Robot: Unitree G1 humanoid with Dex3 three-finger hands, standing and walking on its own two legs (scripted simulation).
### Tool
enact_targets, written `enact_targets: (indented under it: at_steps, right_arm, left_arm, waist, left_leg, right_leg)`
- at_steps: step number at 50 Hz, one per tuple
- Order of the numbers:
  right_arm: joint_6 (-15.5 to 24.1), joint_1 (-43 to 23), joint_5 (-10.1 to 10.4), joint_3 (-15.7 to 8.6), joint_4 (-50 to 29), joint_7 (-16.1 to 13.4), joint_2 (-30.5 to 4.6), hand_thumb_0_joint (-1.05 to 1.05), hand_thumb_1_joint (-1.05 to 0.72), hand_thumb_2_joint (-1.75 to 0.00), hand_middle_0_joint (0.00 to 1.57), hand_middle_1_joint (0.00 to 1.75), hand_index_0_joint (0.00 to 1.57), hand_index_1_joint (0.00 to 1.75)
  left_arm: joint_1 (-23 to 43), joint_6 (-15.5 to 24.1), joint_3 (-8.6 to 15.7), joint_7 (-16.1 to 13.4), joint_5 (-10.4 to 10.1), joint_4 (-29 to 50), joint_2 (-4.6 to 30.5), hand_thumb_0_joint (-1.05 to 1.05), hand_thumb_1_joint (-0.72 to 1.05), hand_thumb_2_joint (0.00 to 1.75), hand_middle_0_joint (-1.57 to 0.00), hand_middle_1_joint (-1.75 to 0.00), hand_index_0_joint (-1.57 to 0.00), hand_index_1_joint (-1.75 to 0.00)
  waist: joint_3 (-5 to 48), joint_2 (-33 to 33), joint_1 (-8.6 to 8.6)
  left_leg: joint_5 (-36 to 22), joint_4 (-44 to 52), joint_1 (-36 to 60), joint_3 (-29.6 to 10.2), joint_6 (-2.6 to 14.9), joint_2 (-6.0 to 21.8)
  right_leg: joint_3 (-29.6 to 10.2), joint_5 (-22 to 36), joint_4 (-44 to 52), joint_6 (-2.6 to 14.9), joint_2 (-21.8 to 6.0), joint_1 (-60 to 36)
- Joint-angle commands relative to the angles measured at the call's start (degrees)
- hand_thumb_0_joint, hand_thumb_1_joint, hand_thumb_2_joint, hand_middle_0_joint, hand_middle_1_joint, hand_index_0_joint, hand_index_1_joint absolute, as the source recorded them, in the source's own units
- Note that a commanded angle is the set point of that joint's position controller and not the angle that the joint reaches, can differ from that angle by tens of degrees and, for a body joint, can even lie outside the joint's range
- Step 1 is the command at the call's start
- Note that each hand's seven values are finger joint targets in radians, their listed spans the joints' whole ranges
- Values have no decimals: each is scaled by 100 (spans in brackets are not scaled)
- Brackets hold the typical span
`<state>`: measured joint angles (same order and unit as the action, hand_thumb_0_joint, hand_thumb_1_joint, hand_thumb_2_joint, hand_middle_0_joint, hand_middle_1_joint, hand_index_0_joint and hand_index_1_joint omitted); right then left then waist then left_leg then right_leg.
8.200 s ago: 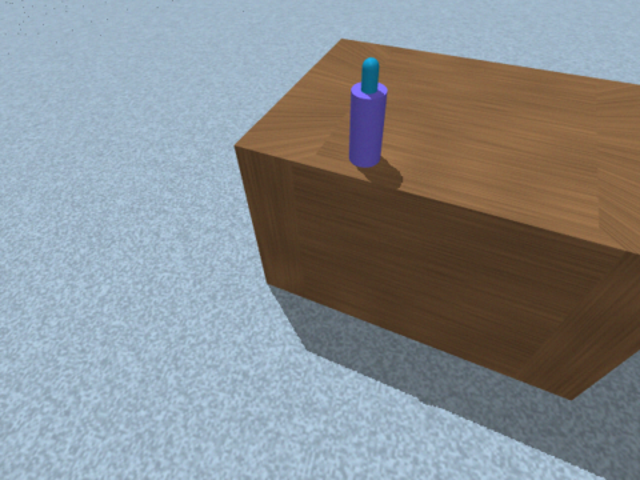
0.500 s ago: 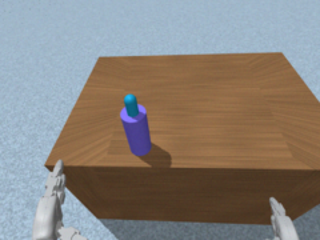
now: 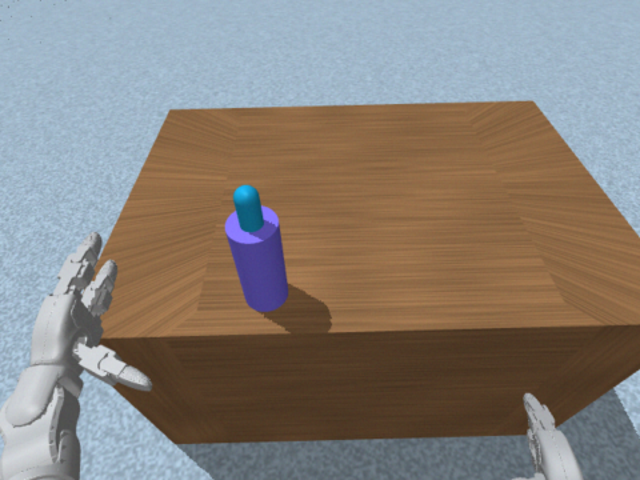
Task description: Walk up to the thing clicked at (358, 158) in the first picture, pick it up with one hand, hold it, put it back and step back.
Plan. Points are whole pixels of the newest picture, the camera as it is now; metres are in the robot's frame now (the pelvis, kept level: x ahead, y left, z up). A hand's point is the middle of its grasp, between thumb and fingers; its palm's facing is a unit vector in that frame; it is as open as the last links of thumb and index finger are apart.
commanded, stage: go down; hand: left
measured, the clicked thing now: (257, 248) +0.45 +0.12 +0.01
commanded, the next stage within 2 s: none
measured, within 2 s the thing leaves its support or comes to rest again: neither
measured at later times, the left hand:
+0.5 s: hand (109, 288) +0.34 +0.28 +0.08, palm faces +0.07 -1.00 -0.01, open 17.5 cm
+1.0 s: hand (105, 265) +0.37 +0.30 +0.08, palm faces +0.05 -1.00 -0.01, open 17.6 cm
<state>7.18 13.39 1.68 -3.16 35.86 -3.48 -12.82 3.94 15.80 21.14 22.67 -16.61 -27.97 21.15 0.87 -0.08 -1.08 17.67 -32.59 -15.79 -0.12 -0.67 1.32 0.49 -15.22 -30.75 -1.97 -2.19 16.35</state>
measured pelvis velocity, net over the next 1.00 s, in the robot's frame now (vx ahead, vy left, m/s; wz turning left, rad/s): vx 0.00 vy -0.01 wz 0.00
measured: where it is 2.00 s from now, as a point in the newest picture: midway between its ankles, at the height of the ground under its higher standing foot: outside the picture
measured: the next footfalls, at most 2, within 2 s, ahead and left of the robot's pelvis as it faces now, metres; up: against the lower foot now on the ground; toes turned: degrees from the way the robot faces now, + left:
none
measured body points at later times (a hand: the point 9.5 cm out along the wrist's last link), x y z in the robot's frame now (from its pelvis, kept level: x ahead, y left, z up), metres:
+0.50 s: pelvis +0.00 -0.01 -0.01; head +0.03 +0.01 +0.44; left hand +0.33 +0.34 +0.08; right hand +0.16 -0.26 -0.08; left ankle -0.01 +0.12 -0.73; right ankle +0.01 -0.14 -0.73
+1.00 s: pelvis +0.00 -0.01 -0.02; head +0.05 +0.01 +0.43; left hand +0.36 +0.35 +0.08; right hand +0.16 -0.26 -0.08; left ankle -0.01 +0.12 -0.73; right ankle +0.01 -0.14 -0.73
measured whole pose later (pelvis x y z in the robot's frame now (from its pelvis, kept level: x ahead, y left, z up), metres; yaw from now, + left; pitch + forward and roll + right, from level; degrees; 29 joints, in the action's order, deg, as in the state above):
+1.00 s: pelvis +0.00 -0.01 -0.02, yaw +0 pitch +9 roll -1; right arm 10.7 15.4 0.4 1.6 28.5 -3.9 -14.0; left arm 25.0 15.0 29.5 32.2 -14.9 -51.3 34.5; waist 5.3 1.2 -4.1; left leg 22.2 -43.2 -30.3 -1.2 -1.2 2.3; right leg 1.1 -19.4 -40.6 -1.5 -1.3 30.4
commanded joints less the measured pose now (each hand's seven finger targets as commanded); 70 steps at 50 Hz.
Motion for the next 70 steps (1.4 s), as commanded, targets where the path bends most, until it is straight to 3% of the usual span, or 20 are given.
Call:
enact_targets:
  at_steps: [1, 4, 5, 7, 11, 13, 15, 23, 26, 37, 38, 40, 42, 46, 50, 56, 58, 61, 62, 70]
  right_arm:
    - [320, -586, 23, -72, -1170, -69, -733, 0, 49, -6, 5, 5, 5, 5]
    - [329, -479, 3, -281, -1067, -122, -1006, 0, 50, -6, 5, 5, 5, 5]
    - [347, -540, 2, -174, -1128, -119, -913, 0, 50, -6, 5, 5, 5, 5]
    - [315, -277, -3, -214, -882, -133, -907, 0, 51, -6, 5, 5, 5, 5]
    - [383, -349, -15, -219, -1039, -126, -972, 0, 52, -5, 5, 5, 5, 5]
    - [372, -237, -17, -69, -850, -106, -777, 0, 52, -5, 5, 5, 5, 5]
    - [419, -288, -31, -227, -942, -135, -999, 0, 54, -5, 5, 5, 5, 5]
    - [485, -326, -53, -61, -921, -129, -960, 0, 54, -5, 5, 5, 5, 5]
    - [532, -371, -64, -73, -1253, -141, -1048, 0, 54, -5, 5, 5, 5, 5]
    - [577, -252, -76, 66, -1337, -130, -959, 0, 55, -5, 5, 5, 5, 5]
    - [576, -82, -87, -17, -1257, -139, -1051, 0, 55, -5, 5, 5, 5, 5]
    - [623, -301, -69, 221, -1570, -108, -835, 0, 55, -5, 5, 5, 5, 5]
    - [601, 15, -85, -10, -1423, -138, -1083, 0, 55, -5, 5, 5, 5, 5]
    - [644, -103, -80, 113, -1608, -110, -952, 0, 55, -5, 5, 5, 5, 5]
    - [665, 122, -86, 68, -1621, -124, -992, 0, 55, -5, 5, 5, 5, 5]
    - [698, 59, -79, 157, -1890, -111, -978, 0, 55, -5, 5, 5, 5, 5]
    - [679, 137, -85, -37, -1887, -133, -1160, 0, 54, -5, 5, 5, 5, 5]
    - [683, 105, -75, 218, -1867, -84, -895, 0, 55, -5, 5, 5, 5, 5]
    - [698, 110, -71, 18, -2004, -101, -1105, 0, 54, -5, 5, 5, 5, 5]
    - [699, 83, -98, 61, -2234, -87, -1096, 0, 54, -5, 5, 5, 5, 5]
  left_arm:
    - [1359, 434, 514, 252, -195, 855, 1328, 0, -46, 6, -5, -4, -6, -3]
    - [1515, 425, 495, 366, -261, 587, 1349, 0, -47, 6, -5, -3, -6, -3]
    - [1780, 489, 654, 365, -255, 1002, 1598, 0, -45, 6, -5, -3, -6, -3]
    - [1745, 461, 640, 379, -200, 598, 1613, 0, -45, 6, -5, -3, -6, -3]
    - [2266, 489, 743, 372, -227, 653, 1767, 0, -46, 7, -4, -3, -5, -3]
    - [2411, 463, 734, 387, -208, 358, 1787, 0, -49, 8, -5, -4, -6, -4]
    - [2672, 460, 724, 394, -171, 226, 1905, 0, -51, 7, -5, -4, -6, -3]
    - [3078, 445, 795, 628, -106, -583, 2332, 0, -61, 7, -5, -6, -6, -6]
    - [3295, 454, 1034, 659, -88, -594, 2695, 0, -61, 7, -5, -6, -6, -6]
    - [3683, 394, 1176, 871, -46, -957, 3071, 0, -58, 10, -5, -6, -5, -6]
    - [3679, 376, 1186, 892, -40, -1009, 3102, 0, -58, 10, -5, -6, -5, -7]
    - [3883, 369, 1172, 900, -38, -851, 3097, 0, -58, 10, -5, -6, -5, -7]
    - [3795, 316, 1184, 936, -14, -1130, 3161, 0, -58, 10, -5, -6, -5, -6]
    - [3991, 274, 1210, 963, 6, -1055, 3268, 0, -57, 10, -5, -6, -5, -6]
    - [4061, 210, 1169, 1011, 17, -1225, 3236, 0, -58, 9, -5, -6, -5, -6]
    - [4241, 174, 1172, 1035, 25, -1321, 3295, 0, -58, 10, -5, -6, -5, -6]
    - [4378, 160, 1203, 1013, 51, -1267, 3450, 0, -59, 10, -6, -6, -5, -7]
    - [4459, 162, 1220, 965, 91, -1275, 3487, 0, -58, 10, -5, -6, -5, -7]
    - [4410, 154, 1225, 973, 68, -1367, 3432, 0, -59, 10, -5, -6, -5, -6]
    - [4683, 114, 1287, 935, 166, -1400, 3685, 0, -57, 10, -6, -6, -5, -6]
  waist:
    - [1212, -220, 149]
    - [1244, -231, 21]
    - [1451, -418, 88]
    - [1093, -383, 35]
    - [1262, -449, -56]
    - [1223, -502, -55]
    - [1403, -512, -162]
    - [1467, -400, -165]
    - [1928, -352, -124]
    - [2049, -617, -179]
    - [2058, -611, -239]
    - [2223, -633, -210]
    - [2142, -611, -310]
    - [2130, -683, -244]
    - [2104, -598, -363]
    - [2236, -632, -337]
    - [2330, -677, -354]
    - [2253, -922, -232]
    - [2360, -799, -350]
    - [2511, -786, -353]
  left_leg:
    - [-1685, 479, 193, 27, 20, -78]
    - [-1492, 467, 227, 54, 36, -97]
    - [-1601, 444, 307, 68, 36, -108]
    - [-1452, 451, 144, 62, 37, -98]
    - [-1371, 418, 179, 24, 22, -66]
    - [-1401, 333, 98, 42, 31, -84]
    - [-1552, 288, 231, -1, 16, -50]
    - [-1038, 94, -122, 16, 83, -127]
    - [-1332, -62, -90, 0, 82, -138]
    - [-1662, -392, -249, -7, 69, -115]
    - [-1638, -416, -233, -1, 71, -111]
    - [-1675, -480, -197, -1, 82, -115]
    - [-1770, -496, -213, -52, 57, -67]
    - [-1646, -583, -396, -35, 69, -97]
    - [-1383, -656, -456, -24, 100, -107]
    - [-1502, -807, -548, -56, 85, -95]
    - [-1509, -849, -539, -68, 82, -85]
    - [-1405, -862, -673, -89, 45, -70]
    - [-1431, -872, -571, -141, 31, -20]
    - [-1364, -1132, -819, -76, 67, -71]
  right_leg:
    - [248, 1301, 239, 265, 185, -498]
    - [203, 1233, 260, 244, 171, -361]
    - [191, 1340, 247, 252, 159, -434]
    - [217, 1181, 250, 256, 183, -228]
    - [227, 1125, 188, 260, 208, -125]
    - [202, 1180, 143, 255, 191, -21]
    - [223, 1272, 64, 260, 210, 48]
    - [178, 948, -24, 248, 181, 314]
    - [163, 1213, -140, 244, 169, 172]
    - [138, 1381, -408, 238, 177, 552]
    - [131, 1383, -427, 235, 176, 604]
    - [128, 1402, -458, 234, 172, 609]
    - [173, 1367, -522, 253, 207, 738]
    - [153, 1290, -593, 250, 190, 847]
    - [137, 1146, -635, 228, 188, 1031]
    - [156, 1141, -801, 241, 201, 1138]
    - [155, 1103, -837, 252, 202, 1178]
    - [172, 899, -912, 287, 218, 1291]
    - [213, 856, -956, 282, 259, 1373]
    - [138, 923, -1094, 256, 223, 1443]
